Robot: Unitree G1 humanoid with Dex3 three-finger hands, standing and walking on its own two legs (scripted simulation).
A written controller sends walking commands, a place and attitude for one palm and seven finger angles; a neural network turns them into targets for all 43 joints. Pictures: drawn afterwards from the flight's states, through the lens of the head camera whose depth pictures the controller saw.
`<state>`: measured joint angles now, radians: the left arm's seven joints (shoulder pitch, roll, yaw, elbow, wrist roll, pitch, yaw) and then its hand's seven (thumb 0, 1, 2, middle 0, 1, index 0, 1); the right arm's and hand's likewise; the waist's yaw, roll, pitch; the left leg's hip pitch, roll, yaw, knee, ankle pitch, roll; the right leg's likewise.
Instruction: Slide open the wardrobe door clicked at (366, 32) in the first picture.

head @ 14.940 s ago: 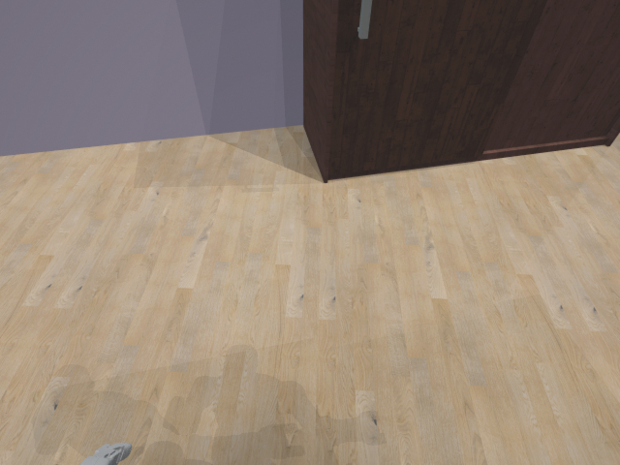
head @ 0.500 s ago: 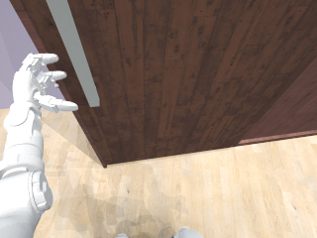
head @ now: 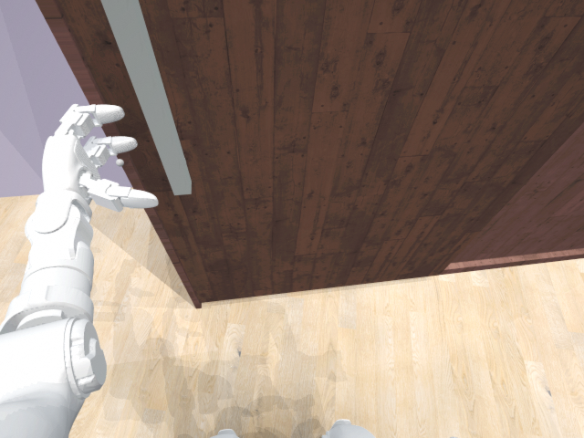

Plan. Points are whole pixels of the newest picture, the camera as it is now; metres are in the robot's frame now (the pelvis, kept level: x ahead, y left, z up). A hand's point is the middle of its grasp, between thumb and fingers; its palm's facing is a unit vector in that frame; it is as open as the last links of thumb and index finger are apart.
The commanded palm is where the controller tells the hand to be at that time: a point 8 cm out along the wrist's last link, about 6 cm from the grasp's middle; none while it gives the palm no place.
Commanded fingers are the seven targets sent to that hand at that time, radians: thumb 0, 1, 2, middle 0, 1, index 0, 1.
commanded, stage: move the hooked fingers beside the handle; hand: left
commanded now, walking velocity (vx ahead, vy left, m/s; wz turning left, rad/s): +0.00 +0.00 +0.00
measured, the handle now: (159, 101) +0.53 +0.17 +0.14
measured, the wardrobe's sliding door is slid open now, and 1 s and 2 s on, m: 0.00 0.00 0.00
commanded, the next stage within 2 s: feel for the door with the fingertips in 0.12 s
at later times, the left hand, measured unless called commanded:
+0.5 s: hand (139, 164) +0.46 +0.20 +0.10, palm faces +0.07 -1.00 +0.02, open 13.9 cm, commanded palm +0.43 +0.25 +0.10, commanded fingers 0.00 -0.50 0.30 -0.30 -1.20 -0.30 -1.20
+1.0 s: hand (151, 148) +0.48 +0.19 +0.10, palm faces +0.10 -0.99 -0.01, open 13.9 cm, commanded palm +0.45 +0.24 +0.10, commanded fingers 0.00 -0.50 0.30 -0.30 -1.20 -0.30 -1.20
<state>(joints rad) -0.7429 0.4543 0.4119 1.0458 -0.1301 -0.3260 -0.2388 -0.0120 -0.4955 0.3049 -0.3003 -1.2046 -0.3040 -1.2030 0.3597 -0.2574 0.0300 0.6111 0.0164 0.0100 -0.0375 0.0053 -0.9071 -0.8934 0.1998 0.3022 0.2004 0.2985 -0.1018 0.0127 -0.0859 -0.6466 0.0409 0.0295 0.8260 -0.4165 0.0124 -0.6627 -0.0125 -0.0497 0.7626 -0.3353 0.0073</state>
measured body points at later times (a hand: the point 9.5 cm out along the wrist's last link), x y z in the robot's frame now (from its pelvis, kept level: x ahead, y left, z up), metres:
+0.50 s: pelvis +0.00 +0.00 +0.00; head +0.07 +0.01 +0.44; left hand +0.45 +0.25 +0.10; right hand +0.05 -0.27 -0.11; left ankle -0.01 +0.11 -0.70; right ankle +0.02 -0.13 -0.70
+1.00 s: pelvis +0.00 -0.01 +0.00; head +0.08 +0.00 +0.44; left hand +0.47 +0.24 +0.11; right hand +0.02 -0.27 -0.12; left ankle -0.01 +0.11 -0.70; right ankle +0.02 -0.13 -0.70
